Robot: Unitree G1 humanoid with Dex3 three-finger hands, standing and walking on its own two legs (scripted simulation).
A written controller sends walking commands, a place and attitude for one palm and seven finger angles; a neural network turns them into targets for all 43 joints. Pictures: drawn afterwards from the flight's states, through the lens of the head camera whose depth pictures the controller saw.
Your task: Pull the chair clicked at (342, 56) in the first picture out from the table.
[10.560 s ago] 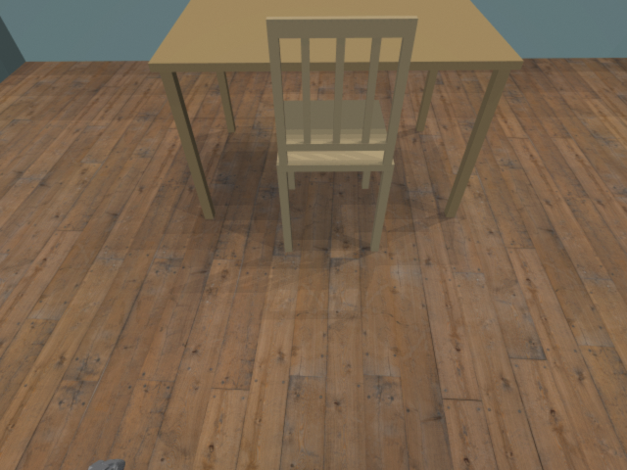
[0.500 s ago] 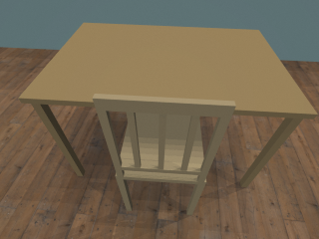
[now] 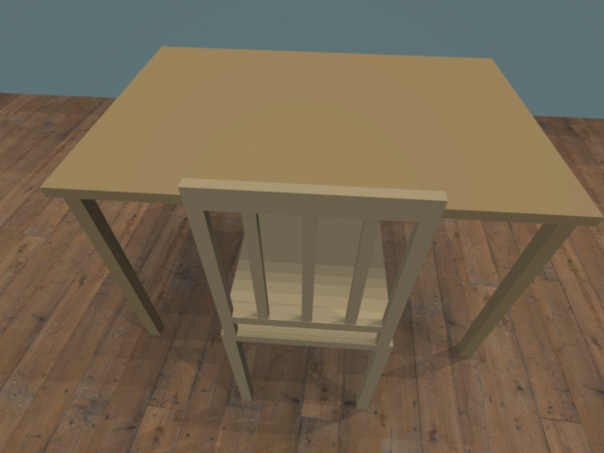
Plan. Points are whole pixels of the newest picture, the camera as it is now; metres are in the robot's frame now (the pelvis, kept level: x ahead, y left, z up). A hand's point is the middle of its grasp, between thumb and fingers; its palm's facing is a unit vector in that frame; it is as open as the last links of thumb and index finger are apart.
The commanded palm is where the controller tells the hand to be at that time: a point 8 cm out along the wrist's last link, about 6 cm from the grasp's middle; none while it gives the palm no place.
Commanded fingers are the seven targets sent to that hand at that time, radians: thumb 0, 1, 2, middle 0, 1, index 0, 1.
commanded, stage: look again from close up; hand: left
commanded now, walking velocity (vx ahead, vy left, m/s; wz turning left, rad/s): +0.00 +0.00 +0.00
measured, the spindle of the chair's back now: (308, 274) +0.44 +0.02 -0.07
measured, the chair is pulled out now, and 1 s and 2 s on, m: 0.00 0.00 0.00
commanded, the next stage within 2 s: raise the hand toward the chair's back in 0.06 s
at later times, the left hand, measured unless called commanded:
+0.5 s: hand (209, 411) +0.18 +0.14 -0.03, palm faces -0.05 -1.00 +0.04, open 8.5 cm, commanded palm +0.11 +0.22 -0.07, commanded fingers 0.00 0.48 0.72 -0.16 -0.23 -0.16 -0.23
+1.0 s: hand (177, 439) +0.15 +0.18 -0.06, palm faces -0.01 -1.00 -0.02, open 12.9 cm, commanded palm +0.13 +0.24 -0.05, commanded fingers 0.00 -0.10 0.47 -0.10 -0.14 -0.10 -0.14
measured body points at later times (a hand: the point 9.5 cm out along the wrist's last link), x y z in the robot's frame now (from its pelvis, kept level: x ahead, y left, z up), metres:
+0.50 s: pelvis -0.05 +0.01 -0.07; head -0.02 +0.01 +0.38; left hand +0.18 +0.19 -0.03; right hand +0.15 -0.26 -0.12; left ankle +0.01 +0.13 -0.74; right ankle -0.06 -0.09 -0.74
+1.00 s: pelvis -0.07 +0.01 -0.10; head -0.01 +0.01 +0.35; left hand +0.15 +0.23 -0.06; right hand +0.09 -0.21 -0.20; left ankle +0.01 +0.13 -0.74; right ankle -0.06 -0.09 -0.74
